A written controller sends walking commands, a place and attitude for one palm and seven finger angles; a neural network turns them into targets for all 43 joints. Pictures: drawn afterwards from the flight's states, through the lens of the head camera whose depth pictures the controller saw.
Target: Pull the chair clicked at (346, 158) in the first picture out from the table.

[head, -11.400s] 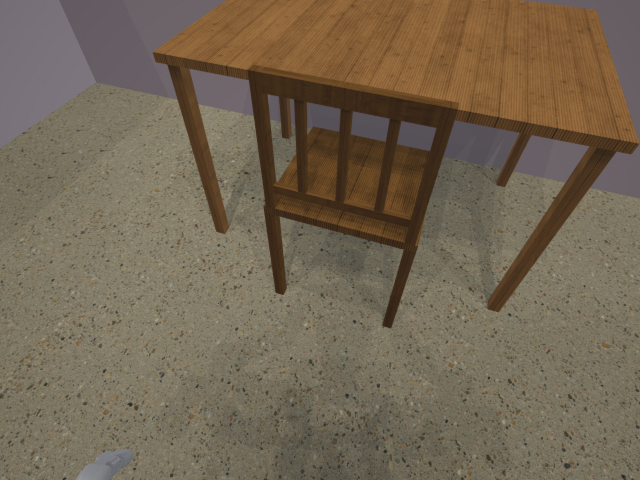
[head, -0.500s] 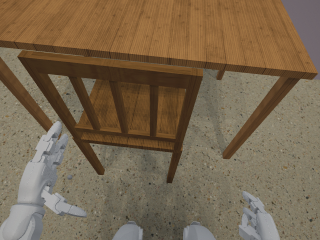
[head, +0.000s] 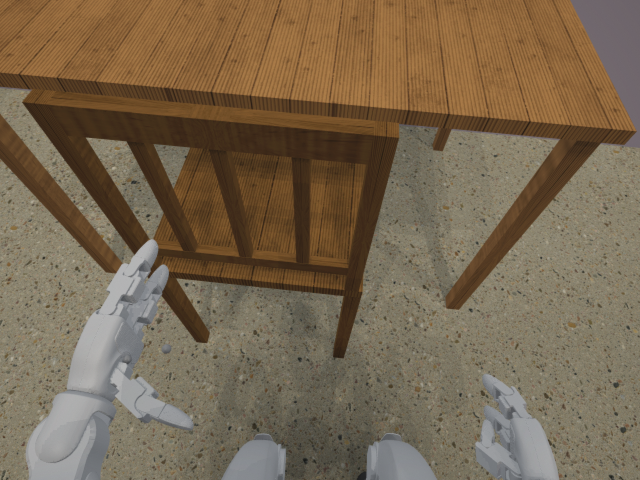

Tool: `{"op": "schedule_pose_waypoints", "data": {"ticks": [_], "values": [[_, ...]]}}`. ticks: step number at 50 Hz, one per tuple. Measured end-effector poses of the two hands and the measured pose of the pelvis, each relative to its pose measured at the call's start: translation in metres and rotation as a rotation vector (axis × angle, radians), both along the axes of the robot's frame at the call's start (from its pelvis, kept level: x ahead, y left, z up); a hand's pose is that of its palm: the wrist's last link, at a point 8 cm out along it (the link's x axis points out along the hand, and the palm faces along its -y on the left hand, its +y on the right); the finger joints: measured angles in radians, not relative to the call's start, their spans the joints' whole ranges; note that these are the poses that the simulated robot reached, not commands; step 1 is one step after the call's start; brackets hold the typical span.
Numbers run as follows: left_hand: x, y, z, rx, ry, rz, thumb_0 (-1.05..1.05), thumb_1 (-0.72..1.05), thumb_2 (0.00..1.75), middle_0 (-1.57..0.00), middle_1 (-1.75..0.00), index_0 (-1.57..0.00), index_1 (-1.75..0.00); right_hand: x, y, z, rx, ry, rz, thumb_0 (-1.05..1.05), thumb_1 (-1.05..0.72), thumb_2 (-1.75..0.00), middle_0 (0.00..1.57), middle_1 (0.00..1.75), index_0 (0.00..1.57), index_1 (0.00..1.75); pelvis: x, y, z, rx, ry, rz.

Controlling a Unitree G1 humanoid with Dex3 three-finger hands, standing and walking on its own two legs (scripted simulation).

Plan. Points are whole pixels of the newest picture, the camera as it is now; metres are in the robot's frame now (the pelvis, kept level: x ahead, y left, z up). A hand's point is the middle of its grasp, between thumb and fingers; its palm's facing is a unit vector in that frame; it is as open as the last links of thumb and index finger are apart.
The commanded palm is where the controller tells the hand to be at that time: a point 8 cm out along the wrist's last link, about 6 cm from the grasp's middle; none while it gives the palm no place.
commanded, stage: aim the fingers beside a spindle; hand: left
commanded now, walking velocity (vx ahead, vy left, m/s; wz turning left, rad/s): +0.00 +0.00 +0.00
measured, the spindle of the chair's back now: (235, 208) +0.49 +0.15 -0.01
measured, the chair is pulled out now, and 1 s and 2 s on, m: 0.00 0.00 0.00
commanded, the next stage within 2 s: none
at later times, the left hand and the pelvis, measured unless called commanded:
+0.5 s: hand (190, 319) +0.30 +0.17 +0.02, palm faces -0.07 -1.00 -0.06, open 16.9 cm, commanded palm +0.28 +0.23 +0.02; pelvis +0.00 -0.01 -0.01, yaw +0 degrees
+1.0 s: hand (217, 309) +0.32 +0.15 +0.00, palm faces -0.09 -1.00 -0.04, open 16.9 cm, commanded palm +0.31 +0.20 +0.00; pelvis +0.00 +0.00 -0.02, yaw -1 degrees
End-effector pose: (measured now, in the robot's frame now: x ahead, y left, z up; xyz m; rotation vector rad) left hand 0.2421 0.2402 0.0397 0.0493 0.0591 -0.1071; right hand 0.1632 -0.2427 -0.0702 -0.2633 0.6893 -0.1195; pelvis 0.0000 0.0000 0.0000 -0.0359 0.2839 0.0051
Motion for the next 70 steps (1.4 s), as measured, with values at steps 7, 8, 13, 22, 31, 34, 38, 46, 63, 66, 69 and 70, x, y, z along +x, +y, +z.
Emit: {"op": "schedule_pose_waypoints", "data": {"ticks": [7,8,13,22,31,34,38,46,63,66,69,70], "values": [[0.012,0.005,0.003,0.016,-0.036,0.054,-0.01,-0.5,0.3,-0.06,-0.08,-0.06,-0.08,-0.008,-0.004,-0.006,0.012,0.034,-0.015,0.01,-0.9,-0.9,0.2,0.3,0.2,0.3,0.0,-0.003,-0.002,0.005,0.011,-0.003],[0.013,0.004,0.0,0.017,-0.022,0.053,-0.01,-0.5,0.3,-0.06,-0.08,-0.06,-0.08,-0.008,-0.004,-0.008,0.014,0.039,-0.015,0.01,-0.9,-0.9,0.2,0.3,0.2,0.3,0.0,-0.003,-0.002,0.005,0.014,-0.003],[0.018,-0.008,-0.014,0.004,0.031,0.015,-0.01,-0.5,0.3,-0.06,-0.08,-0.06,-0.08,-0.011,-0.006,-0.014,0.014,0.058,-0.016,0.01,-0.9,-0.9,0.2,0.3,0.2,0.3,0.0,-0.003,-0.005,0.008,0.027,-0.005],[0.036,-0.016,-0.008,0.009,-0.05,0.033,-0.01,-0.5,0.3,-0.06,-0.08,-0.06,-0.08,-0.012,-0.008,-0.023,0.021,0.087,-0.019,0.01,-0.9,-0.9,0.2,0.3,0.2,0.3,0.002,-0.006,-0.009,0.015,0.045,-0.011],[0.039,-0.018,-0.028,-0.006,0.018,0.025,-0.01,-0.5,0.3,-0.06,-0.08,-0.06,-0.08,-0.009,-0.01,-0.028,0.017,0.101,-0.021,0.01,-0.9,-0.9,0.2,0.3,0.2,0.3,0.001,-0.006,-0.013,0.014,0.058,-0.011],[0.042,-0.021,-0.024,-0.008,-0.023,0.024,-0.01,-0.5,0.3,-0.06,-0.08,-0.06,-0.08,-0.009,-0.01,-0.029,0.009,0.104,-0.019,0.01,-0.9,-0.9,0.2,0.3,0.2,0.3,0.001,-0.005,-0.014,0.012,0.062,-0.009],[0.05,-0.026,-0.022,-0.01,-0.059,0.016,-0.01,-0.5,0.3,-0.06,-0.08,-0.06,-0.08,-0.01,-0.01,-0.033,0.008,0.112,-0.014,0.01,-0.9,-0.9,0.2,0.3,0.2,0.3,0.0,-0.004,-0.017,0.011,0.069,-0.007],[0.059,-0.038,-0.041,-0.018,0.008,-0.005,-0.01,-0.5,0.3,-0.06,-0.08,-0.06,-0.08,-0.015,-0.007,-0.04,0.022,0.136,-0.026,0.01,-0.9,-0.9,0.2,0.3,0.2,0.3,-0.003,-0.002,-0.022,0.015,0.083,-0.015],[0.079,-0.044,-0.055,-0.029,-0.001,-0.018,-0.01,-0.5,0.3,-0.06,-0.08,-0.06,-0.08,-0.032,-0.005,-0.057,0.018,0.213,-0.047,0.01,-0.9,-0.9,0.2,0.3,0.2,0.3,-0.008,0.002,-0.031,0.01,0.108,-0.017],[0.075,-0.045,-0.044,-0.024,-0.033,-0.009,-0.01,-0.5,0.3,-0.06,-0.08,-0.06,-0.08,-0.033,-0.004,-0.054,0.025,0.213,-0.058,0.01,-0.91,-0.9,0.2,0.3,0.2,0.3,-0.006,0.004,-0.028,0.012,0.103,-0.023],[0.071,-0.038,-0.033,-0.01,-0.066,0.024,-0.01,-0.5,0.3,-0.06,-0.08,-0.06,-0.08,-0.033,-0.001,-0.051,0.035,0.214,-0.054,0.01,-0.91,-0.9,0.2,0.3,0.2,0.3,-0.004,0.004,-0.025,0.015,0.097,-0.025],[0.07,-0.035,-0.031,-0.005,-0.069,0.037,-0.01,-0.5,0.3,-0.06,-0.08,-0.06,-0.08,-0.032,-0.001,-0.051,0.038,0.215,-0.051,0.01,-0.91,-0.9,0.2,0.3,0.2,0.3,-0.004,0.004,-0.025,0.016,0.096,-0.024]]}}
